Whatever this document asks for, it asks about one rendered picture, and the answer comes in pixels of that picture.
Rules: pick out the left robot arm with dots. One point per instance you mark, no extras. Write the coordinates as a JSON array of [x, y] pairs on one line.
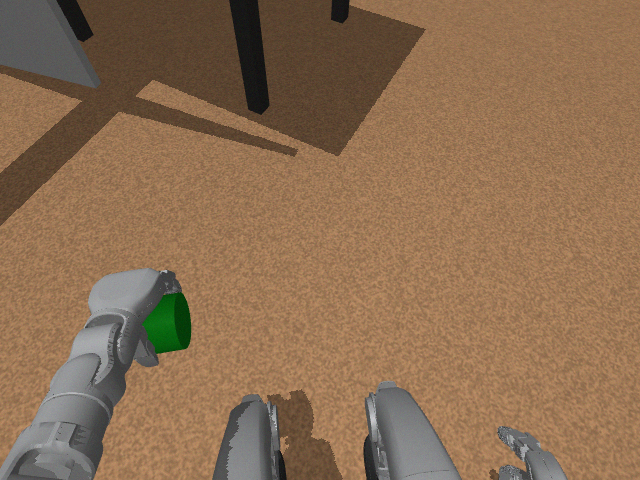
[[64, 441]]

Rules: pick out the left robot hand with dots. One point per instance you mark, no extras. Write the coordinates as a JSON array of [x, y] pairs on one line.
[[137, 291]]

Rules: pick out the right robot foot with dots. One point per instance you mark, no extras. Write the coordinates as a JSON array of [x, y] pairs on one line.
[[369, 461]]

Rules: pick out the can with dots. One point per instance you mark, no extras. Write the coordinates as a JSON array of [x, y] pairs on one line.
[[169, 325]]

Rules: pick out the right robot hand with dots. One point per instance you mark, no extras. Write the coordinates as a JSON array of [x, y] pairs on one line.
[[540, 465]]

